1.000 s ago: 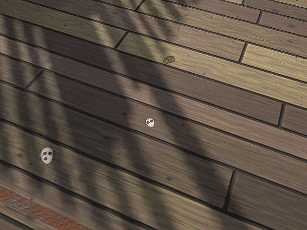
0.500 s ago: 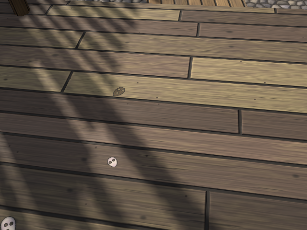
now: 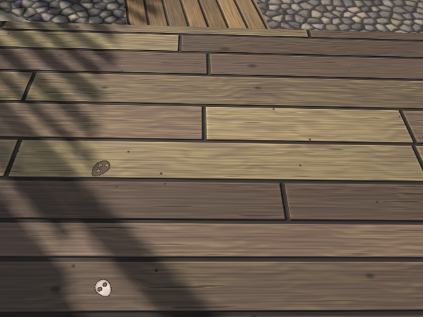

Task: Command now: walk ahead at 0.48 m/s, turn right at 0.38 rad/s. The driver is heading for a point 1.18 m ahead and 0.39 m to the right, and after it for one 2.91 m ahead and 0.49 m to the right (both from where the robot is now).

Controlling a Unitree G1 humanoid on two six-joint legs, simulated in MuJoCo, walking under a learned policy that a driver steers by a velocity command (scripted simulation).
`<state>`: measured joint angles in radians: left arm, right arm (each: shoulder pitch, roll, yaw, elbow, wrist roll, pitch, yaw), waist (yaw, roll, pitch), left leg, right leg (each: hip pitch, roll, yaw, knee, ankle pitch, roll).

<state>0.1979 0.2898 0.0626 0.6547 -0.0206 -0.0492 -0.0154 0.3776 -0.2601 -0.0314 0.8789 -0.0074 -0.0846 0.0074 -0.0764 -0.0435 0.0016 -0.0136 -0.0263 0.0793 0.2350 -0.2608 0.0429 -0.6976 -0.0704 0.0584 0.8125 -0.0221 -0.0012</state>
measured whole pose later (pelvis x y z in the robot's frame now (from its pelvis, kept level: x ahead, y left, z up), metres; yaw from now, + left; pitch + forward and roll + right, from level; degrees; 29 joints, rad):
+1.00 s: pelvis +0.56 -0.10 +0.00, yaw -30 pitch +1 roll +2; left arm 0.14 0.29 0.05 0.65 -0.01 -0.04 -0.01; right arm 0.37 -0.28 -0.06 0.82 0.01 -0.08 0.01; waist -0.09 -0.04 0.03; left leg -0.07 -0.02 0.09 0.27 -0.22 0.02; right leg -0.64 -0.09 0.06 0.80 -0.12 0.00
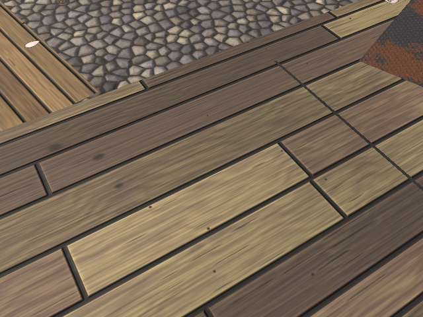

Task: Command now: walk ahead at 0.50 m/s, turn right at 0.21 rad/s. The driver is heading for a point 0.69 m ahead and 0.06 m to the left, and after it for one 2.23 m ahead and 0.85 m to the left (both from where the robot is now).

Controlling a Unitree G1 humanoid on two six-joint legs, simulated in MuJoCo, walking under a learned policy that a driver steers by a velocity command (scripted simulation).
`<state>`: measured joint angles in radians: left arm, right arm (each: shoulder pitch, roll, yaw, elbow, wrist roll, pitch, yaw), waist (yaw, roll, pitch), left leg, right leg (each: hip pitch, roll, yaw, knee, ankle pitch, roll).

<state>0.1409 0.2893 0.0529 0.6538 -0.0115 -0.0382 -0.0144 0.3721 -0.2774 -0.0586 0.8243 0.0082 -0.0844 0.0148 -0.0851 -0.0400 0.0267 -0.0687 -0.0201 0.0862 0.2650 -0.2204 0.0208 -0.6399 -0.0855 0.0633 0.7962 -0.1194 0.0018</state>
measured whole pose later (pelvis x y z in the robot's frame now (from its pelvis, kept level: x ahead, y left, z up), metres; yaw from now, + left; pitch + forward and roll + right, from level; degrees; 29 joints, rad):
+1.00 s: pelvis +0.47 +0.00 -0.01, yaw +21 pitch +3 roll +0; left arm 0.11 0.31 0.04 0.74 0.01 -0.02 0.04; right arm 0.18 -0.30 -0.06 0.66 -0.01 0.00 -0.01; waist -0.02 -0.02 0.06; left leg -0.36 -0.11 -0.08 0.44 -0.12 0.08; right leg -0.62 -0.06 0.10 0.93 -0.29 0.10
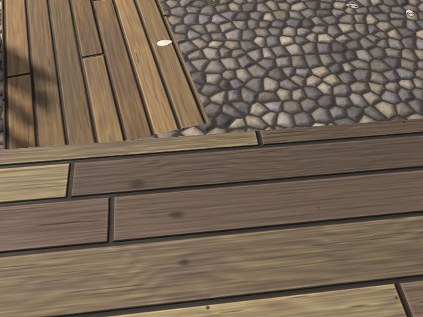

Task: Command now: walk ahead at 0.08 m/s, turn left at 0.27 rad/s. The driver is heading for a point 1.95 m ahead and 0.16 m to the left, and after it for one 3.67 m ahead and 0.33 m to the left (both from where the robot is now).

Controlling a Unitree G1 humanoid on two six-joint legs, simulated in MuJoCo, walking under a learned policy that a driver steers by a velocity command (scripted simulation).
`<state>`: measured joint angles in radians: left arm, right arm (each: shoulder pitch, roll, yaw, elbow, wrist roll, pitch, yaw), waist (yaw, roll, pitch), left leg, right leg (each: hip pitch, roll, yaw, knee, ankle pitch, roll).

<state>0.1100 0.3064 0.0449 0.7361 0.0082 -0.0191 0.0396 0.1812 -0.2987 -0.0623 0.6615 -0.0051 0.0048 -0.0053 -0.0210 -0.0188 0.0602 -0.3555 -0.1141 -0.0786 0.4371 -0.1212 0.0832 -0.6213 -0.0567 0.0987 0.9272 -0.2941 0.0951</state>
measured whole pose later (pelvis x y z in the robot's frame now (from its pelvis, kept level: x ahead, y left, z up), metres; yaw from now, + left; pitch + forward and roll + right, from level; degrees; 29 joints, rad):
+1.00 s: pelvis +0.28 -0.06 -0.02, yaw +3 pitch +2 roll +0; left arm -0.03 0.26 0.02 0.70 -0.02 -0.09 -0.05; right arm 0.52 -0.27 -0.06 0.86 0.02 -0.05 -0.02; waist -0.09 -0.01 0.02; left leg 0.15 0.01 -0.05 0.29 -0.45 -0.01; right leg -0.51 0.00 -0.03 0.52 -0.05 -0.07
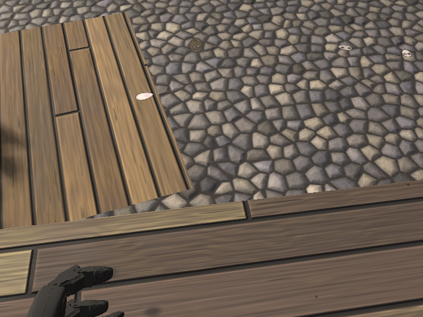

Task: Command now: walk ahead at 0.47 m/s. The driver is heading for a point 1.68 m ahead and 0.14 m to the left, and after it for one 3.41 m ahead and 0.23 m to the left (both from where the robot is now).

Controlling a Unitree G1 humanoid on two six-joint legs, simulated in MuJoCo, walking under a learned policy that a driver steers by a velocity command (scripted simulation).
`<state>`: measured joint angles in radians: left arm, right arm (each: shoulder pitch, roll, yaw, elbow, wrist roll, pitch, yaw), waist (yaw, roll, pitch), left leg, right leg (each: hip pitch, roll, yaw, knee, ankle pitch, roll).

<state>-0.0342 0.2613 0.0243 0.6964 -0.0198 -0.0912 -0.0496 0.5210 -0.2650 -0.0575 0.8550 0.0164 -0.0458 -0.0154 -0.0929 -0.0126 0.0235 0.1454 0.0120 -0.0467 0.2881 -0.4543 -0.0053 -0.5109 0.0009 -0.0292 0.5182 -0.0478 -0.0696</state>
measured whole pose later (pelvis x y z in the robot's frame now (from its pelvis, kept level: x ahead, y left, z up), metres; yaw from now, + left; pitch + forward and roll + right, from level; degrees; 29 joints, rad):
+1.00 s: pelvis +0.54 +0.02 +0.02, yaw -1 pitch +1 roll +2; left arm 0.06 0.26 0.04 0.78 -0.01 -0.07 -0.03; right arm 0.38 -0.26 -0.06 0.90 0.01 -0.07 0.00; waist -0.07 -0.05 0.02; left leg 0.03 -0.06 0.05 0.23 -0.29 0.03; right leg -0.62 -0.08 0.03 0.57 0.08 -0.01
